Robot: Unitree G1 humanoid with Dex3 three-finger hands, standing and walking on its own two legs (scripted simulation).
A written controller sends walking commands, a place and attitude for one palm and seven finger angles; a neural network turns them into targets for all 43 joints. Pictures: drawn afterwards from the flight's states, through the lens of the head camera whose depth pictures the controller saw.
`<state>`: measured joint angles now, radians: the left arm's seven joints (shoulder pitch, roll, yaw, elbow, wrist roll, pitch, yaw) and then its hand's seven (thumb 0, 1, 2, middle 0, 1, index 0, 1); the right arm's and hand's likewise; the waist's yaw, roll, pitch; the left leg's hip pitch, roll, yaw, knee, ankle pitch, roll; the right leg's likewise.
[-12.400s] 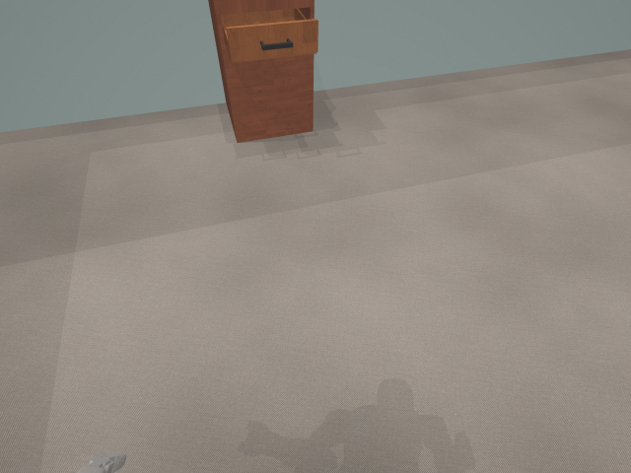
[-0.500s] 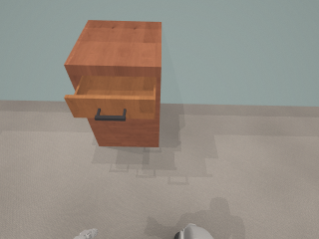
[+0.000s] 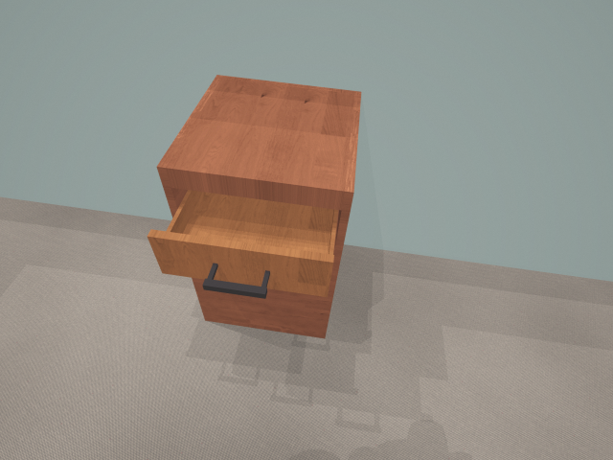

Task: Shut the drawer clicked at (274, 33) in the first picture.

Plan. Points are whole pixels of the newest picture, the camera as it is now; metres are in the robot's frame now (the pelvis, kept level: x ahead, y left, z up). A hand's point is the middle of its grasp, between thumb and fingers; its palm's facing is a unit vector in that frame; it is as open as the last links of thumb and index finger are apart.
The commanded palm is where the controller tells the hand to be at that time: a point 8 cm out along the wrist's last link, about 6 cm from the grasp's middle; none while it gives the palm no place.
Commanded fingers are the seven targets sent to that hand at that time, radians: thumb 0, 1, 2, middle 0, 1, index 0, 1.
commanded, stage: come to a stop and stand still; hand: left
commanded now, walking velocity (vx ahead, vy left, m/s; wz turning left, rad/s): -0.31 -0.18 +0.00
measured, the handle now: (237, 280) +0.48 +0.19 -0.19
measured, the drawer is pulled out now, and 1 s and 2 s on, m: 0.15 0.15 0.15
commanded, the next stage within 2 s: look again from close up in 1.38 s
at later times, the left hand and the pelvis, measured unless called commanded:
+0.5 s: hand out of the picture -0.01 +0.12 -0.14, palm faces +0.02 -0.97 -0.25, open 7.4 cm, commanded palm none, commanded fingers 0.00 0.90 0.90 -0.20 -0.30 -0.20 -0.30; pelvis -0.03 -0.06 +0.01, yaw -2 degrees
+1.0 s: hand out of the picture -0.03 +0.19 -0.17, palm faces +0.04 -0.97 -0.24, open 7.4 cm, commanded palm none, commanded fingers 0.00 0.90 0.90 -0.20 -0.30 -0.20 -0.30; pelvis -0.05 +0.00 +0.00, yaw -1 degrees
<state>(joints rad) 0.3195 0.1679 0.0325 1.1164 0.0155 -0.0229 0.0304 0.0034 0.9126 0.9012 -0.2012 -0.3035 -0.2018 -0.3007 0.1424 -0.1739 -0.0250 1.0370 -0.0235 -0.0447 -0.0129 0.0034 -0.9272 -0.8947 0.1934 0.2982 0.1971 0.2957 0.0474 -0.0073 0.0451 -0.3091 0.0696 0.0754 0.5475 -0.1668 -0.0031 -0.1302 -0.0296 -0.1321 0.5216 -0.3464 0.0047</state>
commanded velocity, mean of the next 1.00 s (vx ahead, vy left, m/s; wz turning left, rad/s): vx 0.00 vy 0.05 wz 0.00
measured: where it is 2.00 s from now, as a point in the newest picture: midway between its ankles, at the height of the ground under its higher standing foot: outside the picture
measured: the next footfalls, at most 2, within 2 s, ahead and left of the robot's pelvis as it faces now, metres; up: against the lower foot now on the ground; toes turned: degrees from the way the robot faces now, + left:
right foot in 0.36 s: +0.00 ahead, -0.17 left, +0.00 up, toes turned -5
left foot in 0.84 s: -0.04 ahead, +0.09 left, +0.00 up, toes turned +3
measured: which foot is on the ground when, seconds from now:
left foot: down 0.00-0.38, up 0.40-0.82, down 0.84-1.00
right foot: up 0.00-0.34, down 0.36-1.00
